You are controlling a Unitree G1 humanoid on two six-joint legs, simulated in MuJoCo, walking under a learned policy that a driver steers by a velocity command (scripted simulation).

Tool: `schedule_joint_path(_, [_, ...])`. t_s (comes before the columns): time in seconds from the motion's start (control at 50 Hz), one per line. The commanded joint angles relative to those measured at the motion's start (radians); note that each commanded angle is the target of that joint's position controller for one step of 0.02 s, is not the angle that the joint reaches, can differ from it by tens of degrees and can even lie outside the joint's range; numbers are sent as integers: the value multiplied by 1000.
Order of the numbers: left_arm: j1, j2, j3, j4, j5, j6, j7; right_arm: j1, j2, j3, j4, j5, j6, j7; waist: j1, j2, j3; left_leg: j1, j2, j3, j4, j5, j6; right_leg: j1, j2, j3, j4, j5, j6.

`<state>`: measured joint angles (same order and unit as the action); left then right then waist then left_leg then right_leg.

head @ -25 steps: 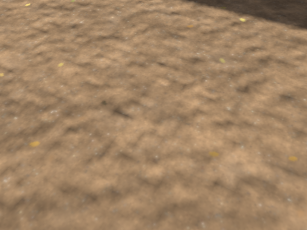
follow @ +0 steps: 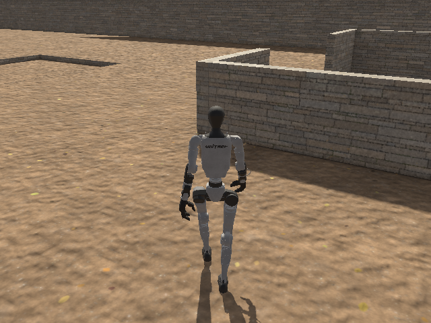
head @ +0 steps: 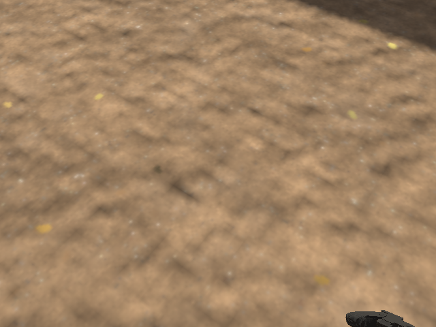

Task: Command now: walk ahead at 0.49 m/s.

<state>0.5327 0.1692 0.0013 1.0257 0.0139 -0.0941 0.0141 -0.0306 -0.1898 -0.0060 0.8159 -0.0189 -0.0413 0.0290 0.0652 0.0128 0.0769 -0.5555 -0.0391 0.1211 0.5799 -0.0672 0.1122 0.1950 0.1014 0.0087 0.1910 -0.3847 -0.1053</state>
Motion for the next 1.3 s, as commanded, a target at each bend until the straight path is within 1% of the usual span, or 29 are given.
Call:
schedule_joint_path(0.02, [-46, 190, 37, -35, 5, -1, 12, 342, -151, -55, 70, 1, -19, -29, -215, -100, -154, 431, -40, -21, -91, -17, 64, -133, -268, 34, 460, 1239, 3])
schedule_joint_path(0.04, [-61, 169, 30, -56, 0, -2, 4, 486, -203, -74, 101, -20, -23, -43, -268, -40, -242, 655, 111, -179, -109, -137, 112, -308, -226, 14, 721, 931, -5])
schedule_joint_path(0.06, [62, 43, 9, -68, -11, 1, -7, 522, -283, -92, 104, -45, -24, -40, -174, 177, -336, 907, 414, -640, -110, -135, 254, -652, -50, -33, 1122, -20, 22])
schedule_joint_path(0.08, [41, 140, 33, -54, -3, 6, -6, 472, -225, -87, 107, 2, -16, -25, -177, 71, -321, 860, 429, -856, -283, -323, 306, -810, -19, 53, 1248, -105, 5])
schedule_joint_path(0.1, [-70, 165, 41, -94, 4, 2, -8, 344, -178, -75, 86, 16, -17, -22, -127, 27, -131, 684, 393, -691, -353, -399, 261, -864, -93, 63, 1192, 17, -5])
schedule_joint_path(0.14, [-141, 143, 43, -104, 10, 6, -18, 284, -94, -53, 95, 6, -37, -16, -71, -37, -12, 452, 311, -505, -416, -198, 192, -777, -148, 57, 1085, 92, 0])
schedule_joint_path(0.18, [-108, 88, 33, -93, 24, 32, -30, 319, -68, -41, 131, 6, -55, -22, -27, -13, -14, 353, 254, -384, -444, -82, 148, -680, -174, 47, 1004, 105, 25])
schedule_joint_path(0.24, [-183, 81, 34, -121, 26, 49, -42, 388, -108, -46, 170, 12, -73, -22, -23, 13, 6, 336, 222, -288, -476, 17, 136, -736, -201, 7, 913, 172, 51])
schedule_joint_path(0.38, [-491, 82, 24, -211, 8, 52, -46, 532, -112, -35, 211, 13, -67, -24, -109, 41, 28, 467, 180, -192, -469, 209, 67, -833, -194, -66, 570, 408, 82])
schedule_joint_path(0.48, [-618, 91, 22, -252, 7, 44, -43, 601, -121, -32, 240, -3, -59, -38, -144, 56, 37, 646, 231, -195, -402, 328, 87, -853, -157, -81, 435, 355, 58])
schedule_joint_path(0.54, [-569, 108, 32, -248, 8, 31, -38, 566, -140, -36, 246, -8, -56, -48, -94, 65, 20, 685, 256, -177, -300, 548, 74, -732, -115, -92, 360, 239, 13])
schedule_joint_path(0.58, [-312, 141, 55, -161, 14, 16, -22, 530, -153, -39, 245, -2, -51, -47, 17, 47, -106, 629, 216, -133, -27, 701, 42, -413, -55, -115, 266, 248, -34])
schedule_joint_path(0.6, [-130, 200, 76, -111, 36, 6, -10, 515, -137, -32, 223, 7, -54, -45, 84, 11, -217, 439, 181, -110, 212, 468, 24, -138, -179, 15, 268, 215, -80])
schedule_joint_path(0.62, [-14, 310, 106, -99, 57, 8, -6, 609, -34, -10, 194, 48, -55, -34, 67, -207, -373, 76, 17, -27, 621, -116, -32, 169, -495, 488, 217, 115, -215])
schedule_joint_path(0.64, [-60, 269, 101, -94, 18, 22, -19, 595, -117, -37, 211, 23, -54, -36, 51, -135, -368, -39, -19, -153, 747, -436, -16, 123, -519, 674, 103, 124, -239])
schedule_joint_path(0.66, [-174, 223, 89, -103, -1, 24, -23, 504, -129, -46, 182, 12, -53, -35, -1, -92, -194, -93, 44, -176, 746, -343, -9, -28, -473, 504, 80, 101, -203])
schedule_joint_path(0.68, [-246, 162, 75, -113, -3, 17, -28, 445, -111, -43, 166, 8, -57, -30, -24, -50, -106, -74, 79, -172, 692, -269, -11, -166, -432, 392, 37, 173, -175])
schedule_joint_path(0.74, [-255, 85, 50, -78, -1, -3, -22, 451, -56, -40, 172, -18, -23, -13, -96, -71, -47, 47, 123, -154, 573, -206, -36, -351, -324, 194, -24, 330, -102])
schedule_joint_path(0.82, [-160, 129, 56, -33, -5, -19, -19, 340, -57, -44, 129, -20, 0, 0, -101, -67, -11, -41, 143, -116, 483, -105, -65, -357, -294, 112, -69, 420, -106])
schedule_joint_path(0.92, [-70, 123, 45, -6, -4, -16, -17, 119, -54, -34, 57, -6, -1, 3, -51, -70, 25, -92, 137, -74, 223, 51, -86, -300, -266, 56, -82, 507, -87])
schedule_joint_path(1.06, [26, 141, 47, 40, 12, -6, 2, -40, -70, -31, -5, -3, -14, -1, -14, -77, 47, -92, 94, -51, 23, -4, -41, -86, -331, 51, -12, 652, -97])
schedule_joint_path(1.1, [-3, 152, 51, 42, 16, -4, 8, 9, -79, -38, 3, -2, -25, -6, -49, -81, 25, 13, 59, -34, -27, -81, -9, -69, -335, 28, 73, 833, -80])
schedule_joint_path(1.14, [-36, 163, 54, 41, 11, 1, 6, 249, -106, -59, 84, -7, -39, -21, -150, -61, -97, 320, -5, -3, -117, -73, 33, -119, -290, -18, 346, 1003, -48])
schedule_joint_path(1.16, [-46, 145, 46, 21, 2, -1, 3, 432, -163, -80, 135, -28, -49, -33, -213, -21, -208, 592, 109, -128, -119, -99, 79, -301, -251, -43, 586, 792, -28])
schedule_joint_path(1.18, [50, 48, 25, -4, -44, -1, -7, 546, -267, -107, 145, -50, -50, -38, -196, 187, -355, 887, 426, -588, -174, -94, 212, -648, -84, -122, 1001, 227, 32])
schedule_joint_path(1.2, [36, 123, 51, 13, -20, 3, -2, 486, -243, -103, 142, -7, -35, -29, -170, 117, -355, 829, 468, -753, -269, 100, 243, -744, -35, 4, 1138, -130, 28])
schedule_joint_path(1.22, [-38, 122, 57, -8, -10, 7, 0, 368, -201, -89, 127, 12, -35, -27, -114, 59, -204, 680, 431, -562, -263, 219, 217, -773, -93, 39, 1145, -60, 27])
schedule_joint_path(1.26, [-95, 81, 53, -12, 6, 15, 0, 281, -90, -58, 125, 13, -50, -24, -64, 12, -81, 468, 336, -334, -299, 466, 149, -709, -147, 30, 1039, 8, 41])
schedule_joint_path(1.3, [-67, 57, 53, 0, 24, 43, -7, 291, -47, -40, 150, 11, -59, -31, -26, 45, -74, 374, 278, -219, -316, 593, 104, -617, -148, 15, 957, 36, 59])
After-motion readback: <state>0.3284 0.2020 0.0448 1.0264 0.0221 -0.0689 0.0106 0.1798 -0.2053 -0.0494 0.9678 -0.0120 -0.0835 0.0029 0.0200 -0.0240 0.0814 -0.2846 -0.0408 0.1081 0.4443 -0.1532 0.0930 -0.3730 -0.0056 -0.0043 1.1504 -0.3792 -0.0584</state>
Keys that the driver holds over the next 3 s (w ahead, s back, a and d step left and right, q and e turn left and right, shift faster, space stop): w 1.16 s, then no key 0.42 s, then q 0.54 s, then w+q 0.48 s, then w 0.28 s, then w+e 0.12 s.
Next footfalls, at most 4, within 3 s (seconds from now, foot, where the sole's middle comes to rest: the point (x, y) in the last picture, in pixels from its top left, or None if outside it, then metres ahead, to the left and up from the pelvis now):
0.04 left None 0.19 0.06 -0.76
0.60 right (284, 307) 0.50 -0.12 -0.76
1.16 left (228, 216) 0.79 0.06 -0.76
1.62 right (280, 199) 0.87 -0.11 -0.76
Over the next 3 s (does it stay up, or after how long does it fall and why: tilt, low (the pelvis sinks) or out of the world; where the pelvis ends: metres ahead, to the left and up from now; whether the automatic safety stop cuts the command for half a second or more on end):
stays up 0.96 0.17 0.02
